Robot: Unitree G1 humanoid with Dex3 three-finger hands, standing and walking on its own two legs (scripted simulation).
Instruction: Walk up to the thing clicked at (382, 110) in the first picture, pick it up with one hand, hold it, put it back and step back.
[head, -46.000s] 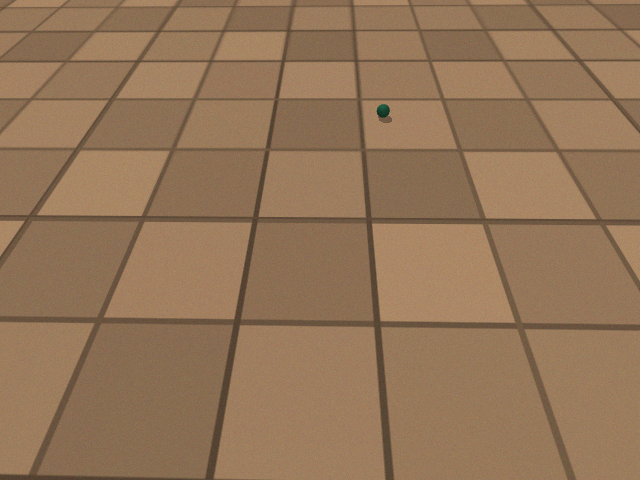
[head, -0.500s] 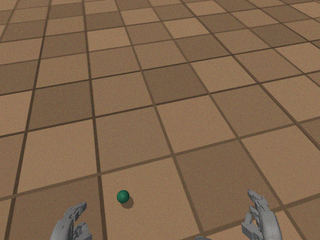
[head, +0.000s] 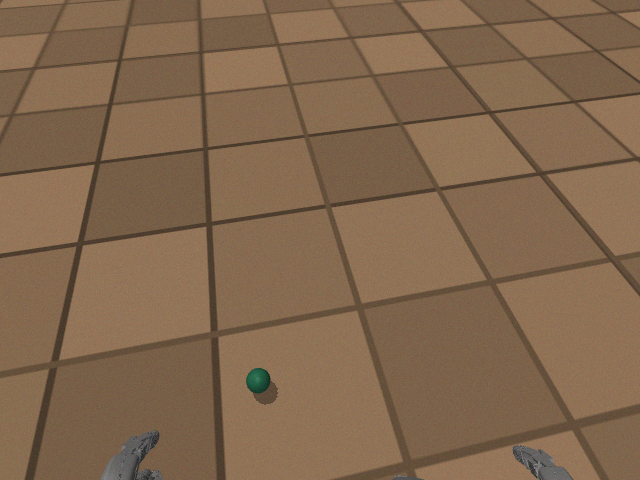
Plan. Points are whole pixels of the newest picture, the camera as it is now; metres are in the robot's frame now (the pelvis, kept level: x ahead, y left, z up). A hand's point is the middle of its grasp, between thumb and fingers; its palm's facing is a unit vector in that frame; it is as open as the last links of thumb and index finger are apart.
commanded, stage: stand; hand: left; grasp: from above
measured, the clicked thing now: (258, 380) +0.49 +0.21 -0.71
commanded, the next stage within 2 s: none
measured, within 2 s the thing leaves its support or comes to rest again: neither
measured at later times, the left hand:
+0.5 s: hand out of the picture +0.04 +0.23 -0.13, palm faces +0.06 -0.94 -0.34, open 7.4 cm
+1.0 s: hand out of the picture +0.05 +0.23 -0.12, palm faces +0.04 -0.94 -0.34, open 7.4 cm
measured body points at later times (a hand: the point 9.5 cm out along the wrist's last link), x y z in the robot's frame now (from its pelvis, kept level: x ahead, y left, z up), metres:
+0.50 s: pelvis +0.00 -0.01 +0.04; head +0.00 -0.02 +0.48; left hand +0.04 +0.28 -0.10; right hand +0.08 -0.28 -0.11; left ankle -0.01 +0.12 -0.71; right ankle +0.02 -0.14 -0.71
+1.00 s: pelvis +0.00 -0.02 +0.04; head +0.00 -0.03 +0.49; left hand +0.05 +0.27 -0.10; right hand +0.05 -0.31 -0.11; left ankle -0.01 +0.12 -0.71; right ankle +0.02 -0.14 -0.71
